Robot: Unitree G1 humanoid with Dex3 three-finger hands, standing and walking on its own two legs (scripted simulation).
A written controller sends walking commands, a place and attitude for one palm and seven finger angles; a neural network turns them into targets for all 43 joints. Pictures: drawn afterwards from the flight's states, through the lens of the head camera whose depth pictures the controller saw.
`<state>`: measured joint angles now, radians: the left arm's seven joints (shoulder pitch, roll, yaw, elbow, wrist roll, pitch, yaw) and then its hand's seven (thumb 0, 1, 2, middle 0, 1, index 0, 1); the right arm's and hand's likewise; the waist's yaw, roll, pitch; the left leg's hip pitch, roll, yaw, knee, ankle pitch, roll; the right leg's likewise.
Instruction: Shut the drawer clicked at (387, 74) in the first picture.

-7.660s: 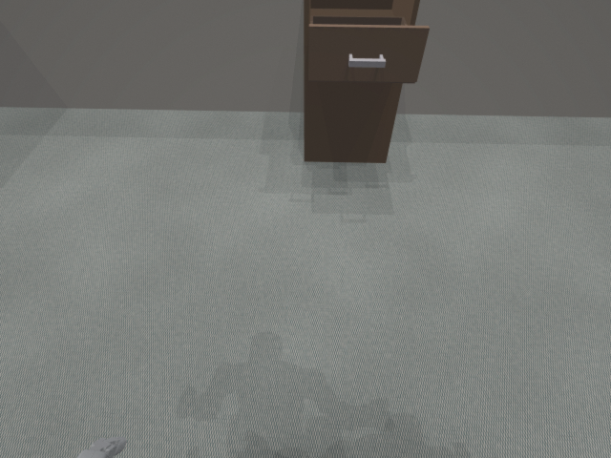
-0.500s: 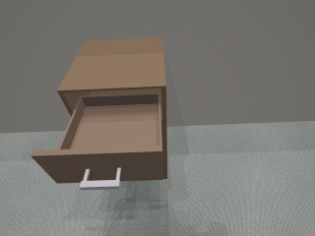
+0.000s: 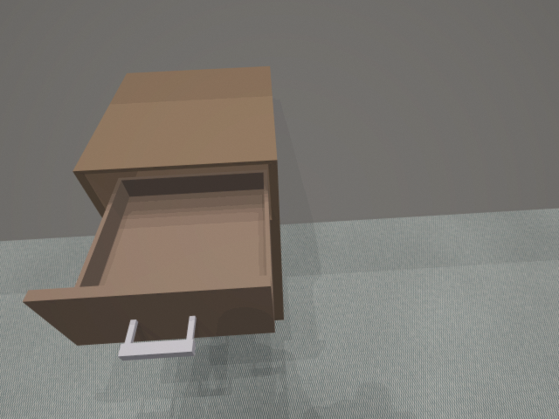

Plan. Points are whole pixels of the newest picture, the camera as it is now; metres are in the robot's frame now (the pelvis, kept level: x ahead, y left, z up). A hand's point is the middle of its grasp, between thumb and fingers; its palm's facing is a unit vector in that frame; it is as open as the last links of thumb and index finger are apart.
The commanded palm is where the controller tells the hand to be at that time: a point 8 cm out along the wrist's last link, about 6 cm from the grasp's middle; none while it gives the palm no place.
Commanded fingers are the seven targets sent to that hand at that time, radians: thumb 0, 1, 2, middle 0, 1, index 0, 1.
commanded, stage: look again from close up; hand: left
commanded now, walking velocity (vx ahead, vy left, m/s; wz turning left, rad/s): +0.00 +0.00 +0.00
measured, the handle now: (160, 337) +0.27 +0.22 -0.08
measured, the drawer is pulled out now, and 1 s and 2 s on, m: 0.30 0.28 0.28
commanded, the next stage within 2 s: raise the hand and make a fist in 0.18 s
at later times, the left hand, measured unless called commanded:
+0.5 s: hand (152, 402) +0.16 +0.19 -0.03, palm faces +0.26 -0.96 -0.08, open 6.9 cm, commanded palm +0.08 +0.23 -0.06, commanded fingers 0.00 0.90 0.90 -0.44 -0.56 -0.44 -0.56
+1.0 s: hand out of the picture +0.12 +0.17 -0.03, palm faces +0.08 -1.00 -0.01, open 4.4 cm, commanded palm +0.07 +0.22 -0.03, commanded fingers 0.00 0.90 0.90 -0.94 -1.10 -0.94 -1.10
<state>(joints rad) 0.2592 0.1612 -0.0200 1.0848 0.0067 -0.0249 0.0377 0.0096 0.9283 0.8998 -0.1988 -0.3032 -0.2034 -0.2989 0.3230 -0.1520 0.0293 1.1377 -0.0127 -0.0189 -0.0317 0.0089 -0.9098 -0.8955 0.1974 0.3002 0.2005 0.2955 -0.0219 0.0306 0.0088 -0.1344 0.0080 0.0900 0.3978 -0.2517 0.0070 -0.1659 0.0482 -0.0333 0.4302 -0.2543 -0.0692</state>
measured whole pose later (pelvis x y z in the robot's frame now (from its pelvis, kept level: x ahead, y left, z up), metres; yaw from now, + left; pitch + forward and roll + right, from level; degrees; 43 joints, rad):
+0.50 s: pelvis -0.03 -0.01 -0.03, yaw +3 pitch +6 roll +1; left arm 0.39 0.14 0.09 0.27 -0.20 -0.35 -0.01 0.01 0.92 0.90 -0.26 -0.38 -0.28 -0.38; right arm 0.23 -0.27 -0.04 0.75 0.00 -0.26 -0.05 0.02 -0.91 -0.90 0.20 0.30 0.20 0.30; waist -0.03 0.03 -0.07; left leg -0.47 -0.01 0.03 0.69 -0.33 0.00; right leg -0.49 0.02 -0.08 0.72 -0.34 -0.07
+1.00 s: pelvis -0.06 +0.01 -0.09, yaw +3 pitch +13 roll -2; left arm 0.57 0.15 0.02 -0.16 -0.21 -0.40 -0.16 0.01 0.90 0.90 -0.75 -0.90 -0.75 -0.89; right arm 0.21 -0.16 0.05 0.52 0.01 -0.19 -0.03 0.02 -0.90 -0.90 0.20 0.30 0.21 0.30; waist 0.02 0.04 -0.13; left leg -0.88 0.00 -0.01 1.14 -0.50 0.02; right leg -0.86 0.01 -0.12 1.10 -0.48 -0.06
